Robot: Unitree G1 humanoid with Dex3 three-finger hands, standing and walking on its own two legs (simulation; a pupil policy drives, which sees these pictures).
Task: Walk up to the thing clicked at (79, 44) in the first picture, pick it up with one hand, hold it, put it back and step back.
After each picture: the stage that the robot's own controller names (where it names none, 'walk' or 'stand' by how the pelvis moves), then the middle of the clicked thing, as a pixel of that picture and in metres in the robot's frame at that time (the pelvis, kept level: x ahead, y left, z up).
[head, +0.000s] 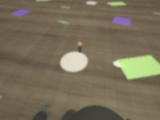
stand; (79, 47) +1.35 +0.23 -0.66
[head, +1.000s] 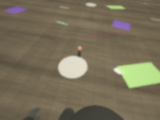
walk; (79, 52) +1.22 +0.17 -0.64
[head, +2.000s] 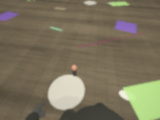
walk; (74, 71) +0.71 +0.21 -0.64
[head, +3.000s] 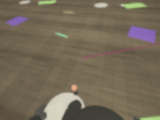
walk; (75, 90) +0.39 +0.21 -0.63
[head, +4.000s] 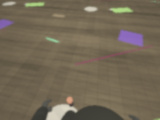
stand; (70, 102) +0.27 +0.20 -0.65
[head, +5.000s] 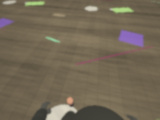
stand; (70, 102) +0.26 +0.19 -0.66
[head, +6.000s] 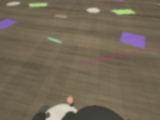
stand; (70, 102) +0.27 +0.19 -0.66
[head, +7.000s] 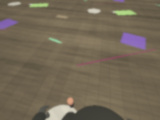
stand; (70, 103) +0.27 +0.19 -0.66
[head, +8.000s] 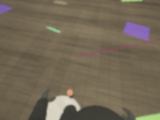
go down; (70, 94) +0.29 +0.18 -0.64
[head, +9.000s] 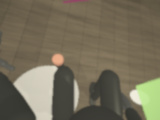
go down; (59, 62) +0.36 +0.21 -0.21
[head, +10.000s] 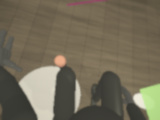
close in; (61, 63) +0.36 +0.21 -0.22
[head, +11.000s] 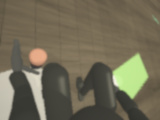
close in; (37, 61) +0.35 +0.24 -0.15
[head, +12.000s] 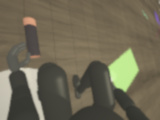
close; (32, 38) +0.51 +0.26 -0.24
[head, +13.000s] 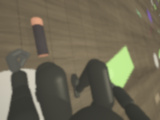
lift; (40, 37) +0.53 +0.18 -0.23
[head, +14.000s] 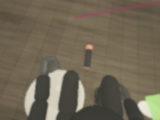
lift; (88, 56) +0.54 +0.03 -0.37
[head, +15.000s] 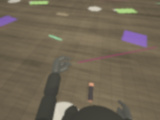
close; (90, 91) +0.46 -0.08 -0.70
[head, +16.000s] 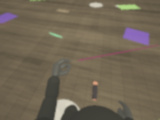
hold; (94, 90) +0.46 -0.14 -0.71
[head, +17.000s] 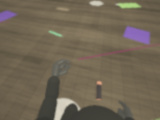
stand; (98, 90) +0.46 -0.20 -0.70
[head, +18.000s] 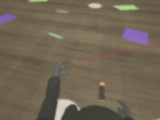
stand; (102, 91) +0.46 -0.24 -0.70
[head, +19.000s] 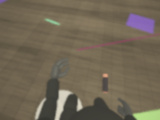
stand; (105, 83) +0.47 -0.28 -0.64
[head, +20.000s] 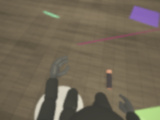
stand; (109, 79) +0.48 -0.32 -0.60
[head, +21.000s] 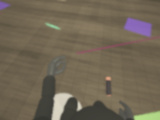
stand; (108, 86) +0.46 -0.34 -0.67
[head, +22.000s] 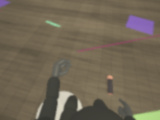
stand; (110, 84) +0.46 -0.35 -0.66
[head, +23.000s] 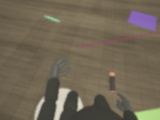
stand; (112, 82) +0.47 -0.37 -0.61
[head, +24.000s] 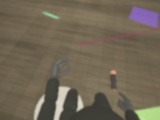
close; (113, 80) +0.47 -0.38 -0.59
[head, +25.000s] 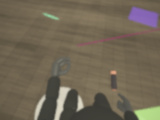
close; (113, 80) +0.47 -0.38 -0.60
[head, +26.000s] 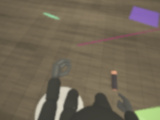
close; (114, 80) +0.47 -0.38 -0.60
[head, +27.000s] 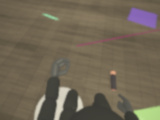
close; (113, 80) +0.48 -0.38 -0.60
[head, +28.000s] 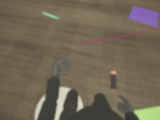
close; (113, 80) +0.47 -0.38 -0.60
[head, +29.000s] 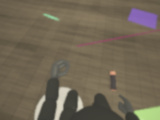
close; (113, 80) +0.47 -0.38 -0.61
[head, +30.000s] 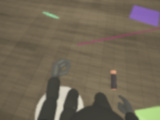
close; (113, 79) +0.47 -0.37 -0.60
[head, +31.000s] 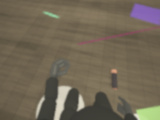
close; (114, 79) +0.48 -0.37 -0.59
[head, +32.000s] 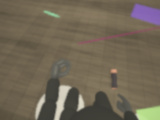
close; (114, 79) +0.48 -0.37 -0.59
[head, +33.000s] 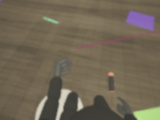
close; (111, 81) +0.47 -0.36 -0.62
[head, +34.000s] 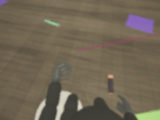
close; (110, 84) +0.46 -0.36 -0.63
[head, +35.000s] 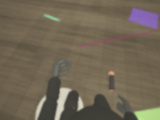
close; (111, 81) +0.47 -0.35 -0.61
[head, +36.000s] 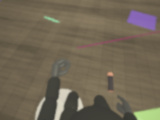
close; (110, 81) +0.47 -0.34 -0.62
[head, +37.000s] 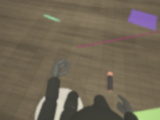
close; (110, 81) +0.47 -0.34 -0.62
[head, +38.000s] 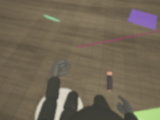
close; (109, 81) +0.47 -0.33 -0.62
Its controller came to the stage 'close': yes
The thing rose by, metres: 0.00
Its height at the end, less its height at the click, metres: -0.09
